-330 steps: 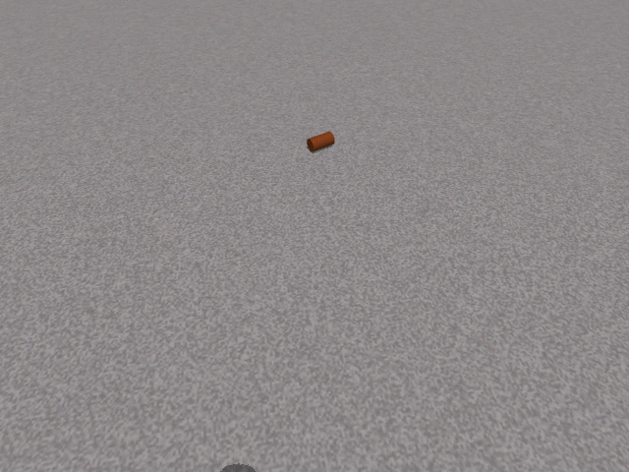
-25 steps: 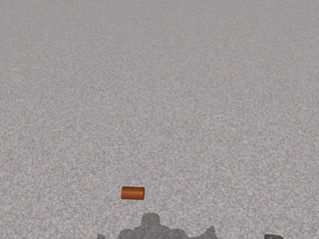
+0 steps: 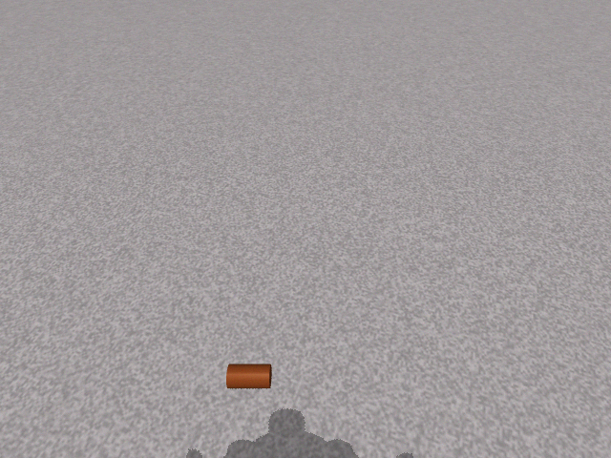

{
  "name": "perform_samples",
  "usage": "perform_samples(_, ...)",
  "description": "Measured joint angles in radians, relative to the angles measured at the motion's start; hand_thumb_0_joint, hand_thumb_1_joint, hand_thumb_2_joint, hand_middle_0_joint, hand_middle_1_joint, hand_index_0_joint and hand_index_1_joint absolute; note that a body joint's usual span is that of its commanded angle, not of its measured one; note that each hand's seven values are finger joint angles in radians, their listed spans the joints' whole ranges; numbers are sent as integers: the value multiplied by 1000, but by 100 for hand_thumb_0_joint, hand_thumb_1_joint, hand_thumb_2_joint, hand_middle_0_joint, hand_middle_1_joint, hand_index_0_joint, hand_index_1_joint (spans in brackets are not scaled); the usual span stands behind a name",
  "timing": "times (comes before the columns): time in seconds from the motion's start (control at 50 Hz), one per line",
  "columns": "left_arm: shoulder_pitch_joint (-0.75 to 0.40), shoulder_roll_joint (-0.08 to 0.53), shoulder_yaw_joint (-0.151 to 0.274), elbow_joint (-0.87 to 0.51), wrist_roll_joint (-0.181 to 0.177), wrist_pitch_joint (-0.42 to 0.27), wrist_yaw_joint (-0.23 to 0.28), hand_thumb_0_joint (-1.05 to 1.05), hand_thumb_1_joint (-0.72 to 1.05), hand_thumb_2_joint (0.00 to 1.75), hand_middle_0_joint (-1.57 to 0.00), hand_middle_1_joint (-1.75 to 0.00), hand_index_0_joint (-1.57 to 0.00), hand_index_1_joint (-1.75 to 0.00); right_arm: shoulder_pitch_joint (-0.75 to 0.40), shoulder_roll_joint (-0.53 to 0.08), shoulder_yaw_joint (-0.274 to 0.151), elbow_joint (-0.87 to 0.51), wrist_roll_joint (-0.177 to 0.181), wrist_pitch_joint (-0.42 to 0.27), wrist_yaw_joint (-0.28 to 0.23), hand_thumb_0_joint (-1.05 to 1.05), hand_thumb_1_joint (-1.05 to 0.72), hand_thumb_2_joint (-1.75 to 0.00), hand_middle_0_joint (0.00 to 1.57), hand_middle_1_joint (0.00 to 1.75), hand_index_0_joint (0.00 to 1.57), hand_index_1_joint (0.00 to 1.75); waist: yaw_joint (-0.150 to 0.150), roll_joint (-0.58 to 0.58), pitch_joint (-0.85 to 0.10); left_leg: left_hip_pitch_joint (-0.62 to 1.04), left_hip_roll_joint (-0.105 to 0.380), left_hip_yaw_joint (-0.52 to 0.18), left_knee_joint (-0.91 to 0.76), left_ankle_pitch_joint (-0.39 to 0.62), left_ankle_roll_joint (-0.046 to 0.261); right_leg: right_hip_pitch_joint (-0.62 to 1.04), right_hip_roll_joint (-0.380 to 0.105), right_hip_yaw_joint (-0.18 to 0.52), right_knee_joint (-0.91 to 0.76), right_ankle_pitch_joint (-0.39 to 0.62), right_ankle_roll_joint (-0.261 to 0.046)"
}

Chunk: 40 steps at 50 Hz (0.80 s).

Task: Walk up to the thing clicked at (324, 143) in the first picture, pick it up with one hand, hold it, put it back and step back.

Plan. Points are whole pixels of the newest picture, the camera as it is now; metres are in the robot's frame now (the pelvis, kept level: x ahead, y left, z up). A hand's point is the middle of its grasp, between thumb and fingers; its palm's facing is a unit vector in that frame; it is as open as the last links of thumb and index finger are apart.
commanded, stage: stand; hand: left
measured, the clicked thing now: (249, 376) +0.50 +0.19 -0.74
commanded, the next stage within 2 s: none
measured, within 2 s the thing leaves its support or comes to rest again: neither
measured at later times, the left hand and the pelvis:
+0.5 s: hand out of the picture +0.10 +0.25 -0.15, palm faces +0.00 -0.94 -0.34, open 7.4 cm; pelvis +0.01 -0.01 +0.00, yaw +1 degrees
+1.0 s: hand out of the picture +0.08 +0.25 -0.15, palm faces -0.01 -0.94 -0.34, open 7.4 cm; pelvis +0.01 -0.01 +0.00, yaw +1 degrees
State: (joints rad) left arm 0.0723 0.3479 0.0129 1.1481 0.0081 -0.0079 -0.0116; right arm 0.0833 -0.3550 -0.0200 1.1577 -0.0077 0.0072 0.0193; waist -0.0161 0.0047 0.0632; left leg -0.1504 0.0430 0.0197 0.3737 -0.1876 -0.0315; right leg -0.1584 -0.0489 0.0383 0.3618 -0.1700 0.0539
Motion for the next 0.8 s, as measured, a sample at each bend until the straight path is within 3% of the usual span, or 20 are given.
perform_samples(0.8,30,9,-1,-22,0,1,1,1,91,90,-21,-30,-20,-30,2,-3,10,-22,-3,-5,-3,0,-91,-89,21,30,21,30,7,0,-4,28,9,-23,-29,4,-13,34,8,-26,-22,-8,-13)
